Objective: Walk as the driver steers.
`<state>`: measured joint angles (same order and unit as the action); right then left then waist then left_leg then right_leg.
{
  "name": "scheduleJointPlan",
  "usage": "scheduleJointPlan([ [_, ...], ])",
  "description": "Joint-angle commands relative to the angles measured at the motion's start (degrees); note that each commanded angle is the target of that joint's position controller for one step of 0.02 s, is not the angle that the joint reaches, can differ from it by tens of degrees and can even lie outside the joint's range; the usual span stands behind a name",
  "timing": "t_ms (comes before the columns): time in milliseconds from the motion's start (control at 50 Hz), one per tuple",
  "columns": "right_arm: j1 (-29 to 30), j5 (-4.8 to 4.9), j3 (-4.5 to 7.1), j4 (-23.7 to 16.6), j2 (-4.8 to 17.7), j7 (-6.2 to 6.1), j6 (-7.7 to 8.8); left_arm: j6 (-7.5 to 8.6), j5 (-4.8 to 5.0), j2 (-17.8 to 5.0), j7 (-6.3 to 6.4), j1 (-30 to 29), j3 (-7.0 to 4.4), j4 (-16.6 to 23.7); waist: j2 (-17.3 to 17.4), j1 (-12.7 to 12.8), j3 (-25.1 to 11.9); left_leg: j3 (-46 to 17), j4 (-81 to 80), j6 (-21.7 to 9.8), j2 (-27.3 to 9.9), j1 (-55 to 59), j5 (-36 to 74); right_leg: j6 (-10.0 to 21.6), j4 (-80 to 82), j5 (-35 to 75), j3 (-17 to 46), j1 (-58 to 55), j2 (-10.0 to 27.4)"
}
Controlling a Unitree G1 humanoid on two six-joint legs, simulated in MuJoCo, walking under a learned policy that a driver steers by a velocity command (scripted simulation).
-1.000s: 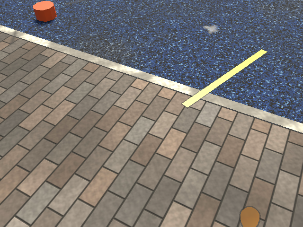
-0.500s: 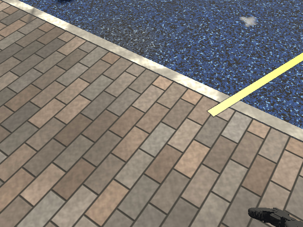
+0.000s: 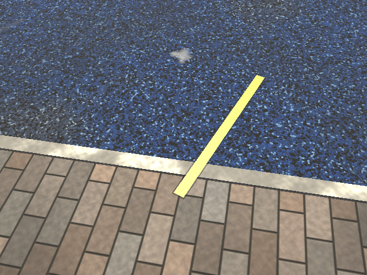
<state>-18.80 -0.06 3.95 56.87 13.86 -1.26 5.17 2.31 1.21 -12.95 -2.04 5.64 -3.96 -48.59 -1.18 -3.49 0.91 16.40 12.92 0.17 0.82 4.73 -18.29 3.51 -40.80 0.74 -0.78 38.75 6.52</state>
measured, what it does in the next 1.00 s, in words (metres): walks ahead: right foot, then left foot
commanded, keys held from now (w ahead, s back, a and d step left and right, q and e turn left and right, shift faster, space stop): w+e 0.28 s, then w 0.60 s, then w+q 0.12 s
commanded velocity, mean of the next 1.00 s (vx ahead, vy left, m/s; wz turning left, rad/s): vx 0.50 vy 0.00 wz -0.27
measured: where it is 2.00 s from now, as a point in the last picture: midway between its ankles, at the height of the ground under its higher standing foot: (201, 127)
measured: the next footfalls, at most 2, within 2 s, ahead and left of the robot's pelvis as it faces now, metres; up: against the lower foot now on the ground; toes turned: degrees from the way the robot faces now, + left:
right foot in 0.10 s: +0.23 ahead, -0.12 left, +0.00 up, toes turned -8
left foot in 0.62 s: +0.58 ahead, +0.02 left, +0.00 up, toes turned -14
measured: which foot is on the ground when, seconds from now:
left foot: down 0.00-0.12, up 0.14-0.60, down 0.62-1.00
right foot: up 0.00-0.08, down 0.10-0.64, up 0.66-1.00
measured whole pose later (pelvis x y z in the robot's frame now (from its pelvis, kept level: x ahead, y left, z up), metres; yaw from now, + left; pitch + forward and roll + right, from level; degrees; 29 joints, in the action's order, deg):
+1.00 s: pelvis +0.58 -0.07 +0.01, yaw -15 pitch +2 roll +1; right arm -21.1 1.0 2.7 52.5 14.2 0.6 5.0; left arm 4.4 0.3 -14.8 0.0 5.3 -3.3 -42.8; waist -2.2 -4.8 0.6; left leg 0.9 12.9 -3.5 3.8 -2.7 -12.6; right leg -0.4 -36.6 2.5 3.4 38.0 6.1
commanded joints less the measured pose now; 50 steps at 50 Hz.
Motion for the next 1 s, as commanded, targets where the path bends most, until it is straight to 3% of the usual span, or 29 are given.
scheduleJointPlan([
  [20, -0.77, 0.81, 2.40, -2.61, 10.67, -0.37, -0.76, 0.71, 0.22, -2.92, -1.37, -6.93, -0.26, 6.77, 3.48, 0.56, 5.20, -3.41, 0.64, -7.98, -18.52, 1.33, 35.43, 1.86, 3.42, -5.82, -3.79, 1.79, -1.98],
  [60, 0.98, 1.15, 2.90, -3.62, 12.47, -0.59, -1.55, 0.47, 0.43, -5.76, -1.60, -1.78, -1.65, 6.92, 6.29, 4.50, 0.31, -1.87, 11.23, -6.69, -18.29, 1.97, 56.29, 4.19, 3.05, -11.54, -7.32, -8.14, -6.52],
  [80, 2.32, 1.38, 2.94, -4.20, 12.98, -0.62, -1.99, 0.47, 0.71, -8.43, -1.46, 5.55, -3.10, 5.51, 6.48, 8.84, -3.79, -0.95, 21.62, -5.52, -16.98, -0.14, 60.97, 6.00, 5.48, -10.88, -8.26, -18.19, -9.32],
  [100, 2.77, 1.28, 2.61, -4.94, 12.54, -0.64, -1.92, 0.27, 0.72, -12.71, -0.50, 15.25, -5.37, 3.07, 4.33, 13.53, -8.97, -0.54, 36.46, -2.91, -14.67, -9.49, 52.47, 8.51, 9.19, -7.97, -4.64, -34.72, -9.95],
  [120, -0.86, -0.93, 0.54, -7.58, 5.15, -0.05, -0.83, -0.08, 0.72, -19.57, 0.66, 18.84, -6.92, 2.11, -10.06, 9.68, -13.43, -1.94, 58.12, 0.53, -6.88, -33.62, 6.27, 15.95, 10.43, -10.62, 21.78, -54.40, 5.01],
  [140, -0.12, 0.55, -0.52, -9.84, 3.93, 0.86, 2.06, 0.89, -0.15, -19.14, 0.35, 19.24, -6.00, 4.05, -10.00, 8.20, -22.85, -16.87, 69.62, 0.96, 1.47, -46.06, -16.82, 23.62, 22.19, -19.88, 50.21, -63.33, 13.88],
  [160, 8.32, 3.03, 0.60, -11.76, 8.06, 1.46, 3.81, 1.54, -0.79, -14.27, 0.01, 19.08, -4.57, 3.66, -3.99, 11.01, -17.37, -21.61, 70.41, -0.89, -1.64, -52.64, -12.03, 19.28, 25.33, -17.26, 44.14, -61.25, 12.28],
  [180, 9.90, 3.24, 0.44, -12.28, 7.79, 1.49, 4.55, 2.05, -0.50, -11.93, 0.05, 15.72, -3.90, 3.86, -2.37, 9.04, -10.89, -21.14, 66.04, -2.23, -4.23, -53.34, -6.44, 16.92, 24.81, -12.33, 35.01, -53.39, 10.17],
  [200, 9.34, 1.79, 0.71, -11.11, 7.87, 0.97, 4.53, 2.24, -0.23, -9.66, 0.08, 10.58, -3.18, 5.15, 1.83, 6.02, -7.28, -21.15, 61.13, -2.14, -6.75, -49.15, -2.64, 14.85, 24.88, -6.74, 27.83, -44.08, 7.30],
  [220, 7.99, 0.88, 1.37, -10.68, 8.65, 0.73, 3.80, 2.34, -0.54, -7.90, 0.27, 7.24, -2.55, 6.29, 1.16, 3.69, -5.63, -21.36, 56.98, -1.65, -8.40, -44.30, -0.35, 13.80, 25.77, -1.83, 23.22, -37.08, 5.39],
  [240, 7.11, 0.60, 1.65, -10.70, 8.73, 0.83, 2.81, 2.37, -0.81, -7.38, 0.53, 6.11, -2.28, 6.95, 0.62, 2.40, -5.15, -21.43, 54.91, -0.99, -9.08, -40.95, 0.83, 13.50, 27.04, 0.06, 21.36, -33.06, 4.08],
  [280, 7.55, -0.27, 1.57, -11.43, 7.21, 0.74, 1.50, 2.62, -0.44, -9.03, 1.22, 7.13, -2.58, 6.92, 0.79, 1.71, -4.09, -20.18, 49.94, 0.98, -8.72, -39.46, 3.01, 13.84, 28.22, 5.03, 18.27, -28.70, 2.88],
  [320, 10.86, -0.66, 1.15, -12.58, 6.05, 0.59, 0.90, 2.74, -0.46, -10.19, 2.11, 9.26, -2.78, 6.40, -0.01, 2.57, -2.54, -19.00, 42.89, 2.57, -8.10, -41.15, 8.76, 13.33, 29.08, 7.98, 14.85, -27.37, 1.93],
  [400, 18.65, -0.20, 0.07, -14.30, 4.05, 1.35, 1.32, 2.43, -0.33, -9.38, 2.78, 13.01, -2.29, 4.86, -2.96, 6.28, -0.79, -17.50, 24.61, 2.33, -5.40, -38.08, 24.09, 9.61, 28.99, 2.73, 10.13, -26.79, -1.09],
  [460, 22.86, 0.57, -0.11, -15.60, 4.82, 2.18, 1.78, 2.56, -0.30, -9.99, 2.60, 15.53, -2.28, 3.39, -3.98, 8.32, 0.99, -17.41, 19.19, 1.20, -4.30, -37.38, 27.33, 9.19, 28.67, -2.53, 12.15, -29.22, 1.21],
  [520, 24.44, 0.55, 0.14, -16.88, 6.49, 3.09, 2.48, 2.12, -0.22, -10.17, 2.88, 17.28, -2.34, 2.14, -4.10, 8.29, 1.93, -18.15, 16.04, -1.20, -4.05, -40.77, 22.02, 8.74, 25.14, 0.44, 15.05, -37.14, 4.94],
  [560, 22.20, 0.56, 0.43, -16.68, 7.48, 3.43, 2.84, 1.60, -0.38, -10.89, 3.21, 16.83, -2.58, 1.92, -5.13, 6.69, 1.46, -17.61, 15.11, -2.92, -3.39, -38.57, 17.20, 7.60, 22.55, 6.53, 15.88, -40.34, 6.34],
  [580, 18.92, 0.53, 0.89, -15.93, 8.44, 3.38, 2.99, 1.35, -0.45, -11.30, 3.26, 15.72, -2.64, 2.19, -5.57, 4.68, -0.23, -16.21, 14.32, -4.03, -1.96, -33.70, 15.31, 6.80, 19.11, 14.91, 15.09, -40.73, 5.58],
  [600, 12.03, 0.32, 1.83, -13.89, 10.11, 3.15, 3.05, 1.14, -0.62, -10.78, 3.17, 14.66, -2.31, 2.56, -4.73, 1.15, -4.59, -14.89, 13.35, -5.69, -0.61, -23.97, 16.62, 5.60, 11.37, 23.10, 12.87, -39.67, 2.65],
  [620, 2.31, -0.41, 2.55, -12.07, 12.57, 2.91, 3.04, 1.06, -1.18, -8.99, 3.03, 13.99, -1.38, 3.64, -1.85, -2.89, -12.73, -21.14, 15.97, -9.00, -6.83, -7.97, 18.66, 3.80, -2.41, 16.98, 10.34, -31.89, -0.65],
  [640, -5.43, -1.00, 3.94, -10.35, 17.26, 2.85, 2.58, 1.91, -0.57, -4.14, 2.72, 22.73, -0.02, 3.63, 12.84, -1.27, -21.90, -45.45, 13.53, -18.21, -20.12, 15.07, 9.61, -1.04, -25.12, -7.81, 6.10, -10.06, -9.69],
  [660, -6.90, 0.38, 2.89, -9.08, 13.17, 3.41, 2.27, 2.76, 0.29, -5.62, 2.52, 22.47, 0.16, 3.03, 17.67, -2.10, -22.84, -60.67, 4.44, -19.62, -23.17, 18.28, -1.94, -1.18, -32.85, -33.40, 10.53, 0.35, -11.45],
  [680, -2.54, 1.15, 1.83, -9.79, 9.84, 3.31, 2.09, 3.17, 1.19, -10.11, 2.32, 16.62, -0.88, 4.22, 11.41, -2.33, -12.79, -54.06, 3.51, -16.43, -21.60, 11.03, -7.83, -0.62, -36.55, -30.22, 11.00, 5.70, -7.75],
  [700, 2.14, 0.73, 1.23, -10.98, 8.39, 3.09, 1.60, 3.37, 0.90, -10.31, 2.35, 11.82, -0.76, 5.53, 5.84, -1.16, -7.27, -46.42, 2.46, -14.34, -19.44, 2.22, -5.15, -0.28, -34.65, -24.86, 8.32, 5.18, -4.53],
  [720, 5.22, 0.15, 0.70, -11.35, 7.27, 3.16, 1.39, 3.37, -0.11, -9.73, 2.46, 9.30, -0.87, 6.14, 3.36, 0.45, -2.84, -40.96, 0.62, -13.77, -17.17, -5.96, 0.73, -0.42, -30.49, -21.27, 6.87, 3.48, -2.45],
  [760, 6.87, -0.56, 0.13, -11.31, 6.14, 3.25, 1.69, 2.63, -0.62, -8.23, 2.58, 11.20, -1.11, 5.69, 5.65, 3.21, -1.97, -34.77, -1.98, -12.99, -14.00, -12.76, 8.83, -0.70, -25.15, -17.51, 6.45, -2.26, 0.15],
  [820, 5.09, -0.04, 0.57, -10.02, 8.17, 2.87, 2.08, 1.92, -0.88, -6.21, 2.83, 10.62, -0.66, 6.06, 5.73, 3.78, -1.46, -29.12, -4.45, -14.21, -13.27, -14.41, 18.05, -2.28, -19.26, -13.84, 4.78, -1.33, 1.13],
  [920, 0.49, 0.90, 0.76, -8.13, 9.51, 1.72, 1.00, 2.56, -1.23, -4.55, 2.51, 0.73, 0.02, 8.82, 4.35, 1.00, 0.08, -22.87, -5.08, -12.06, -10.37, -12.84, 24.30, -3.82, -1.38, 1.20, 2.84, -0.86, -0.10],
  [1000, -4.25, 1.48, 0.84, -6.43, 10.19, 1.34, -0.06, 3.39, -0.56, -4.27, 1.44, -6.71, 0.35, 10.89, 4.66, -1.45, 1.83, -24.18, -2.89, -11.64, -10.97, -10.21, 21.68, -4.39, 8.50, 4.59, 2.04, -3.42, -3.04],
])
Over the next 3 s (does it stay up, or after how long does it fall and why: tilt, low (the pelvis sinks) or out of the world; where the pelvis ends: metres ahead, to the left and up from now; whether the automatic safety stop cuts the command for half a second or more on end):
stays up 1.62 0.13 0.01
